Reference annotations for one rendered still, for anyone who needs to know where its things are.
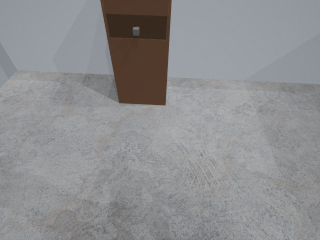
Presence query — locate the cabinet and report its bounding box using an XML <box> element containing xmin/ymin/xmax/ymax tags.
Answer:
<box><xmin>100</xmin><ymin>0</ymin><xmax>172</xmax><ymax>106</ymax></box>

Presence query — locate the drawer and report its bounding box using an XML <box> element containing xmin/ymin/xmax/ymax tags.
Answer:
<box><xmin>107</xmin><ymin>13</ymin><xmax>167</xmax><ymax>40</ymax></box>

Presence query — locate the handle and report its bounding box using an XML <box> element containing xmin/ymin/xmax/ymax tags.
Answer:
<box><xmin>132</xmin><ymin>26</ymin><xmax>140</xmax><ymax>36</ymax></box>

